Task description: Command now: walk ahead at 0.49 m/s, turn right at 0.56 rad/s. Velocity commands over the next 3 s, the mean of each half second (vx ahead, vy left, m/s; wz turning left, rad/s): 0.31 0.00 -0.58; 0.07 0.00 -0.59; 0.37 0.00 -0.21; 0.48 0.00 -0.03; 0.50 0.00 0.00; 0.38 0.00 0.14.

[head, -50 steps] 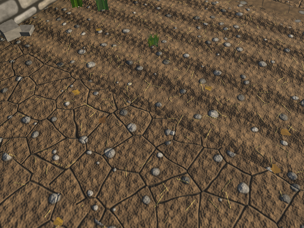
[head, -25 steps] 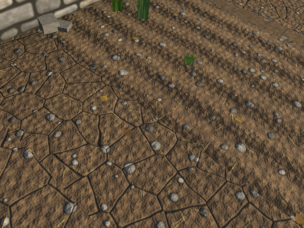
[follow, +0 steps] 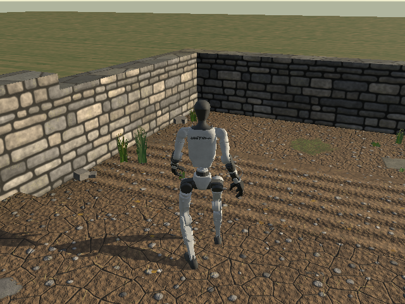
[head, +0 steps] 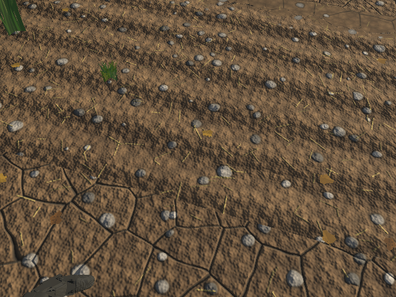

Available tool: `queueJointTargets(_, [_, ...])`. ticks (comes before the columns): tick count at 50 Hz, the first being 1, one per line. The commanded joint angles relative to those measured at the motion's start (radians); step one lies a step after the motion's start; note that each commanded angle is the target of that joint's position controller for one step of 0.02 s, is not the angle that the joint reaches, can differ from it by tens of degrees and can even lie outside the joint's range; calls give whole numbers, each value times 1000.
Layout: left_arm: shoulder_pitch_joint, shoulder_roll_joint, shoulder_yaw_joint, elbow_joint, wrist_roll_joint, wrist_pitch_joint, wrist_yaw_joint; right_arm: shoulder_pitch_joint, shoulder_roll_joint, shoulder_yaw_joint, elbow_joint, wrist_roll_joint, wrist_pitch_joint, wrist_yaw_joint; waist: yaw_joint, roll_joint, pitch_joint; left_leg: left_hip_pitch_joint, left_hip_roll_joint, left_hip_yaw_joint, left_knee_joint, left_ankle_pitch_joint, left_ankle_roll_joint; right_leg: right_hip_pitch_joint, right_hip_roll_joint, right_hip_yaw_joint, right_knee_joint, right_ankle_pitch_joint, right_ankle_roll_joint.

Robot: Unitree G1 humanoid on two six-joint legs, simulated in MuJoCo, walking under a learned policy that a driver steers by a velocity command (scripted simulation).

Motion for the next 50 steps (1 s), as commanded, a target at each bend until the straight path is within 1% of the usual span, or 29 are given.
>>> queueJointTargets(1, [-24, 36, 4, -22, -5, -22, 14, 70, -177, -40, -16, 14, 8, 0, 4, 67, 60, -82, 250, -192, 26, 927, 114, 108, 6, -49, -111, 19, -32])
queueJointTargets(3, [215, 136, 56, 89, 11, -49, 46, 53, -177, -32, -2, 27, 0, 8, 151, 67, -54, -189, 189, -129, 412, 1179, 81, 483, 92, -145, -213, 137, -98])
queueJointTargets(4, [400, 204, 73, 160, 20, -44, 69, 17, -149, -24, 37, 36, -15, 9, 285, -27, -68, -480, 72, -115, 861, 592, 30, 809, -13, -36, -246, 328, -208])
queueJointTargets(5, [475, 329, 68, 178, 64, -60, 80, 128, -27, 21, 12, 0, -43, 31, 232, -238, -312, -930, -21, -222, 1364, -136, -21, 1314, -201, 166, 255, 792, -348])
queueJointTargets(6, [537, 296, 61, 174, 30, -51, 79, 99, -93, 34, -30, 36, -76, 47, 304, -107, -579, -1005, -7, -400, 1357, -76, -43, 1414, -285, 364, 225, 546, -481])
queueJointTargets(7, [583, 270, 53, 202, 13, -27, 91, -36, -113, 32, -106, 54, -91, 45, 322, -29, -588, -1115, -8, -405, 1250, 26, -47, 1360, -308, 470, 33, 165, -469])
queueJointTargets(8, [490, 263, 45, 216, -7, -9, 104, -121, -87, 41, -143, 52, -89, 31, 253, 57, -471, -1189, -3, -358, 1172, 154, -52, 1182, -314, 561, -107, -217, -428])
queueJointTargets(9, [300, 179, 12, 162, -12, -5, 113, -178, -95, 39, -134, 32, -68, 10, 196, 135, -301, -1173, -1, -326, 1171, 211, -58, 921, -311, 551, -171, -215, -400])
queueJointTargets(11, [153, 173, -10, 119, 15, -33, 104, -79, -93, 47, -113, 10, -33, 6, 54, 172, -138, -1010, 62, -421, 1016, 199, -33, 440, -373, 540, -124, -141, -398])
queueJointTargets(12, [85, 126, -27, 109, 25, -42, 109, -93, -75, 45, -113, 7, -30, 5, 27, 130, -38, -1008, 76, -451, 927, 291, -20, 259, -319, 452, -104, -116, -339])
queueJointTargets(14, [26, 169, -20, 70, 28, -59, 143, -206, -114, 37, -183, -29, -35, 5, 22, 78, 70, -714, 28, -351, 280, 682, -26, -79, -58, 202, -235, -179, -214])
queueJointTargets(15, [42, 157, -19, 54, 40, -65, 166, -218, -108, 25, -163, -56, -53, 12, 58, 82, -1, -380, -31, -320, 24, 1002, -34, -208, 59, 108, -208, -207, -172])
queueJointTargets(16, [123, 152, -18, 82, 35, -60, 176, -236, -68, 26, -169, -50, -62, 18, 82, 7, -76, -232, -101, -300, -74, 1174, -58, -170, 66, 101, -209, -241, -165])
queueJointTargets(19, [174, 153, -8, 108, -6, -44, 185, -224, -85, 12, -194, 14, -33, 28, 83, -104, -93, -278, -101, -404, -330, 1082, -56, 184, -39, 230, -159, -294, -142])
queueJointTargets(22, [248, 65, -9, 111, -1, -24, 173, -172, -142, -19, -188, -23, -24, 34, 76, -74, -60, -191, -79, -369, -454, 1083, 6, 272, 42, 281, 83, -402, -60])
queueJointTargets(23, [364, -5, -24, 99, 25, -28, 161, -101, -195, -29, -192, -49, -33, 42, 107, 102, -171, 57, 117, -503, -352, 1507, 87, 127, 135, 234, 344, -762, -4])
queueJointTargets(24, [451, -17, -35, 72, -4, -38, 154, -41, -221, -40, -177, -69, -25, 58, 134, 400, -331, 198, 352, -893, -481, 1496, 272, -37, 239, 183, 679, -1099, 58])
queueJointTargets(25, [451, 78, -16, 74, -9, -24, 148, -84, -208, -36, -194, -41, -18, 73, 147, 342, -347, 160, 363, -1044, -549, 1145, 306, -115, 173, 201, 828, -1051, 83])
queueJointTargets(27, [279, 143, 11, 45, -6, 34, 164, -206, -106, -8, -212, -28, 15, 62, 134, 205, -181, -63, 239, -768, -604, 701, 245, -152, 87, 97, 880, -885, 105])
queueJointTargets(29, [244, 122, 11, 18, -3, 68, 169, -320, -119, -10, -214, -39, 36, 47, 170, 237, -96, -302, 151, -576, -658, 632, 216, -25, 56, 32, 789, -767, 116])
queueJointTargets(32, [219, 82, 0, -2, 5, 64, 162, -327, -147, -20, -213, -47, 36, 37, 166, 213, -123, -321, 147, -452, -661, 735, 234, 69, 54, -20, 621, -727, 106])
queueJointTargets(36, [157, 86, -6, -39, 16, 66, 139, -313, -181, -35, -193, -25, 41, 37, 142, 189, -170, -254, 233, -466, -672, 716, 272, 116, 12, -10, 441, -710, 69])
queueJointTargets(42, [239, 94, 14, -11, 9, 67, 117, -327, -191, -43, -157, -2, 69, 49, 173, 178, -156, -289, 209, -340, -582, 602, 185, 342, 72, -119, 69, -644, -24])
queueJointTargets(43, [266, 113, 22, -5, 15, 67, 123, -289, -163, -38, -138, 1, 75, 51, 173, 129, -120, -351, 166, -274, -483, 568, 117, 398, 67, -62, -44, -597, -57])
queueJointTargets(44, [278, 212, 44, -23, 20, 63, 140, -267, -100, -21, -153, -16, 78, 61, 141, -132, -84, -561, 38, -145, -158, 434, 8, 494, -158, 308, -185, -458, -152])
queueJointTargets(45, [235, 303, 57, -57, 47, 50, 142, -359, -118, -22, -217, -13, 68, 56, 165, -230, -51, -717, -78, -269, 51, 261, -26, 411, -306, 565, -237, -365, -325])
queueJointTargets(46, [222, 267, 50, -66, 63, 29, 142, -425, -162, -34, -223, -6, 62, 52, 195, -125, -68, -749, -80, -367, 186, 314, -11, 414, -281, 524, -262, -509, -337])
queueJointTargets(48, [203, 192, 26, -50, 15, 8, 150, -379, -175, -47, -192, -12, 54, 50, 160, -57, -58, -818, -48, -401, 179, 520, 9, 473, -197, 449, -279, -800, -236])
queueJointTargets(50, [197, 144, 4, -42, 11, 5, 159, -346, -165, -44, -171, -17, 42, 60, 147, -87, -54, -797, -45, -389, 151, 662, 0, 477, -159, 397, -299, -823, -204])
Next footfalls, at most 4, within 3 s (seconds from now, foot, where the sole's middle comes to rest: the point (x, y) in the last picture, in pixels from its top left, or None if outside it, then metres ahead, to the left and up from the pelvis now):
0.08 right None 0.20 -0.12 -0.86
0.44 left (163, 293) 0.51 0.06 -0.86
0.86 right None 0.32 -0.10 -0.86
1.32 left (181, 270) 0.58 -0.01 -0.86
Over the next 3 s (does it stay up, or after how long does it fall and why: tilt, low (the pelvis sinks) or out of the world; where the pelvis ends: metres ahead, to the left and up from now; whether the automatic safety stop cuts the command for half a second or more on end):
stays up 1.07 -0.60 -0.09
